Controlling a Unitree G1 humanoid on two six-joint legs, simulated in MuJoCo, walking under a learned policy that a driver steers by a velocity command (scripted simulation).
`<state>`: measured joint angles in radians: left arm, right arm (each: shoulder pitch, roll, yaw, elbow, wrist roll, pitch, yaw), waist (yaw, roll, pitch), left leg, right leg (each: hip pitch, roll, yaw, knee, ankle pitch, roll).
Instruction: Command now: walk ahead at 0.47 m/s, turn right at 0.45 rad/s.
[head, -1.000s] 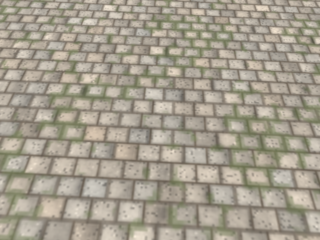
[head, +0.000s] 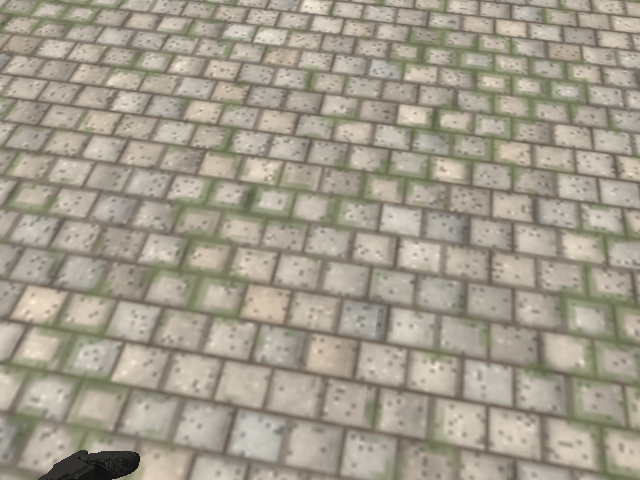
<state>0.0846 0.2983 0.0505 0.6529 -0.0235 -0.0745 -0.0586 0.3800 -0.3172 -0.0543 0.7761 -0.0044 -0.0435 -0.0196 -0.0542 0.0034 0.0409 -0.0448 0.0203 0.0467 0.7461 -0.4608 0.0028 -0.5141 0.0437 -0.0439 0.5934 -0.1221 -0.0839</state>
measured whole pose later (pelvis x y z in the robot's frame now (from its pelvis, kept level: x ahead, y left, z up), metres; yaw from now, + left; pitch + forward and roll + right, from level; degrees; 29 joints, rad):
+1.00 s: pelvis +0.40 +0.01 +0.02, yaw -10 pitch +0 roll -1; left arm 0.11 0.27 0.06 0.67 0.00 0.02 0.04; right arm 0.21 -0.32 -0.06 0.75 0.02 0.03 0.00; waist -0.02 0.01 0.05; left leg -0.43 0.00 0.01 0.93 -0.51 -0.06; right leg -0.28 -0.05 -0.04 0.48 -0.20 0.02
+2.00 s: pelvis +0.81 +0.00 +0.03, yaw -8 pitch +2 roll -1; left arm 0.35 0.28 0.06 0.79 -0.03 -0.06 0.00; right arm 0.09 -0.29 -0.03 0.64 -0.01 -0.10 0.00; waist 0.08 0.04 0.05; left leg -0.64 0.07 -0.12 0.63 0.01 -0.07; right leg -0.10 0.12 0.13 0.31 -0.22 -0.08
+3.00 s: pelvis +1.31 -0.17 +0.03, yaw -14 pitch +0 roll -2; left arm 0.32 0.27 0.07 0.84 0.01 -0.09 0.00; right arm 0.16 -0.29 -0.06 0.76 0.02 -0.03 0.03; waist 0.07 0.05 0.03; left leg -0.67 0.11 -0.04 0.78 0.01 0.00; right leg 0.03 0.04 -0.22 0.21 -0.25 -0.03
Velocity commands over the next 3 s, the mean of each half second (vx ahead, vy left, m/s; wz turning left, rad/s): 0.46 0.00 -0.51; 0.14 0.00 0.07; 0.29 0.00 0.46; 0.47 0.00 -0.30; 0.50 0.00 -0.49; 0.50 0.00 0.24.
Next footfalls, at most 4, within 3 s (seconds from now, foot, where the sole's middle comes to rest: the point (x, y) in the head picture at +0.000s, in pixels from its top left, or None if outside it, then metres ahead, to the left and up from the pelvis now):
0.42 left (270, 475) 0.45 0.10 -0.75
0.80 right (397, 474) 0.44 -0.15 -0.75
1.12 left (260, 469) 0.46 0.12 -0.75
1.66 right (349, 318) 0.79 -0.08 -0.75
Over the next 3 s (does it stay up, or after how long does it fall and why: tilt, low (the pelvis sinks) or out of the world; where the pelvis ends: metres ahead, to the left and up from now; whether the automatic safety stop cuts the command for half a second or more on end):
stays up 1.31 -0.17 0.03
